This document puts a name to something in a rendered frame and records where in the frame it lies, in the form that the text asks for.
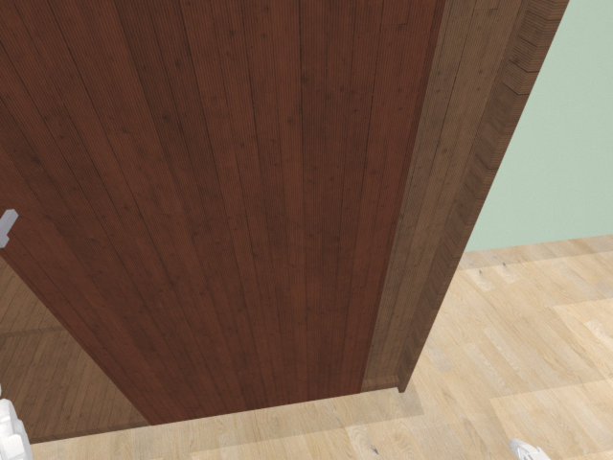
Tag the robot left upper arm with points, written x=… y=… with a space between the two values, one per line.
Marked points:
x=14 y=442

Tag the right robot hand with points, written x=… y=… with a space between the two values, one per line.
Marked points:
x=524 y=451

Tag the wardrobe door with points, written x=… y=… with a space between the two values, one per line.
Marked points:
x=208 y=190
x=473 y=49

